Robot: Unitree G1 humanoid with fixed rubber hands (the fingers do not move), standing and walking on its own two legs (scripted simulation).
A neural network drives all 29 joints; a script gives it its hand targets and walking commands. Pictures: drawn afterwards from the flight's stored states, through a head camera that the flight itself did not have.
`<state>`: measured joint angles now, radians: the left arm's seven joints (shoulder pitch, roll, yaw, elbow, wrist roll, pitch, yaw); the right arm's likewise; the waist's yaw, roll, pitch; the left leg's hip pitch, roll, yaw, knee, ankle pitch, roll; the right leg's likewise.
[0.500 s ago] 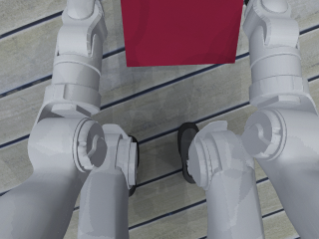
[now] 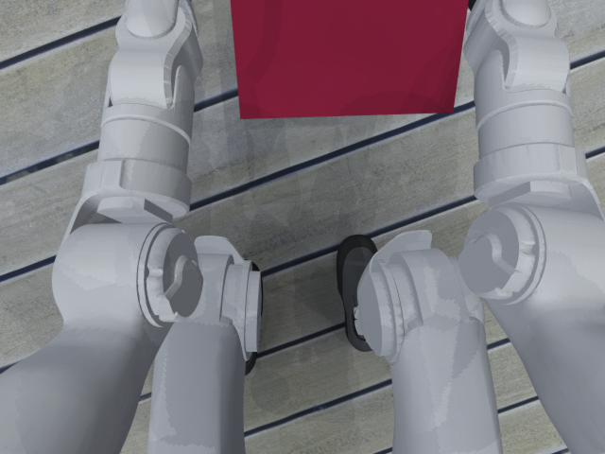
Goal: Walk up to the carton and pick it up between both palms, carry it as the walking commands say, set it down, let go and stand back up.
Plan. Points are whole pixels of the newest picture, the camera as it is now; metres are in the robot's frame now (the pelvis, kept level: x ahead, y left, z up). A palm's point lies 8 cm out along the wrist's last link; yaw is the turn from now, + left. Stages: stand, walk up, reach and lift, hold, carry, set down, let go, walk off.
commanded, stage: set down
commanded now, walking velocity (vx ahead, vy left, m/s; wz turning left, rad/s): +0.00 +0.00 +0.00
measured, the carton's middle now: out of the picture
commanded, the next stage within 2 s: none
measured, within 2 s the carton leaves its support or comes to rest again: rests again in 0.74 s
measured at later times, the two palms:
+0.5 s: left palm out of the picture +0.56 +0.12 -0.16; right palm out of the picture +0.56 -0.17 -0.15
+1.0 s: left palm (136, 45) +0.51 +0.17 -0.19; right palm (477, 20) +0.53 -0.17 -0.17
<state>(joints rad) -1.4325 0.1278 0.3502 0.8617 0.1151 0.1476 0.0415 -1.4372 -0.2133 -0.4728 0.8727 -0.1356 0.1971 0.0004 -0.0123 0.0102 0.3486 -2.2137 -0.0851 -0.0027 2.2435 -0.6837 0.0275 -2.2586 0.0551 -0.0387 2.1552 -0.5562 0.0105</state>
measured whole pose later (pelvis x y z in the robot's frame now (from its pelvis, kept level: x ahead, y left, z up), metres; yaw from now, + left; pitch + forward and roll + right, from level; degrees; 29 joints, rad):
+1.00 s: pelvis -0.01 +0.00 -0.01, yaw +0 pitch +35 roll -3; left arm -1.30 0.28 0.11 0.99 -0.06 0.05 0.14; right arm -1.39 -0.27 -0.29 1.09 0.05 0.04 -0.12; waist -0.01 0.00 0.36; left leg -2.23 -0.09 0.00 2.28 -0.67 0.02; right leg -2.26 0.05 -0.04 2.19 -0.55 0.01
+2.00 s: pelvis -0.03 -0.01 +0.18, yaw +2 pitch +24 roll +1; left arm -1.28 0.32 0.13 0.53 -0.10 0.43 0.13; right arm -1.31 -0.34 -0.23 0.58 0.12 0.43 -0.15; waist -0.01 -0.02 0.52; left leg -1.52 -0.09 0.00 1.63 -0.52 0.01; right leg -1.57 0.05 0.03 1.60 -0.44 -0.01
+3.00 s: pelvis +0.04 -0.01 +0.36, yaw +1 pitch +9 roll +2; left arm -0.19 0.27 0.10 0.50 -0.10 0.20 -0.07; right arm -0.20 -0.26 -0.10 0.49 0.12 0.22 0.01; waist -0.01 -0.02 0.10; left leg -0.64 -0.07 -0.03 0.83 -0.35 0.01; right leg -0.70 0.05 0.06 0.84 -0.30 -0.01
